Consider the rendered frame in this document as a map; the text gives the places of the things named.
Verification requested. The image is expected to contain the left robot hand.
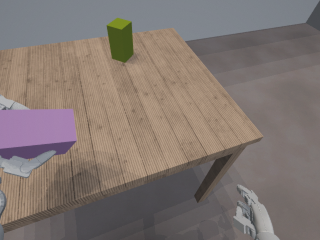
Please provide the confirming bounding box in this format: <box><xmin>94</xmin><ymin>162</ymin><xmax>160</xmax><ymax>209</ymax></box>
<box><xmin>0</xmin><ymin>94</ymin><xmax>56</xmax><ymax>179</ymax></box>

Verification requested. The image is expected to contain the sponge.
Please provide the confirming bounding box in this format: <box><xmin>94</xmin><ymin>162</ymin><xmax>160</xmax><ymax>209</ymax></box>
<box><xmin>0</xmin><ymin>109</ymin><xmax>77</xmax><ymax>160</ymax></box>

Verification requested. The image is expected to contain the table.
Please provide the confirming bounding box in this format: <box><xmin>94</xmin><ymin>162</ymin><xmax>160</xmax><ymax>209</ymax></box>
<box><xmin>0</xmin><ymin>28</ymin><xmax>264</xmax><ymax>233</ymax></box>

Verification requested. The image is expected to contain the right robot hand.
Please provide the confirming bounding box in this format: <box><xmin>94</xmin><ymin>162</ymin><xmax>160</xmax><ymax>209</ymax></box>
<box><xmin>233</xmin><ymin>184</ymin><xmax>274</xmax><ymax>240</ymax></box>

